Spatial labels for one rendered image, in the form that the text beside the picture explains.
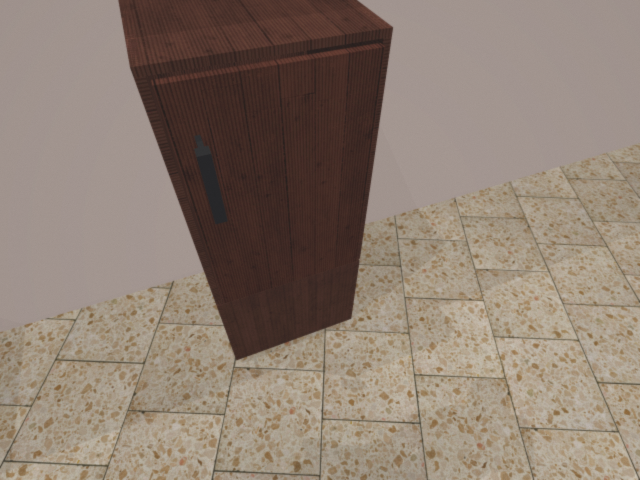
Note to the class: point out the handle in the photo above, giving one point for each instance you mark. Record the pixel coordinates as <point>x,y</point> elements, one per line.
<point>207,169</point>

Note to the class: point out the cupboard door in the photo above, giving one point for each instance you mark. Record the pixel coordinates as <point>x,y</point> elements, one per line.
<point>291,142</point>

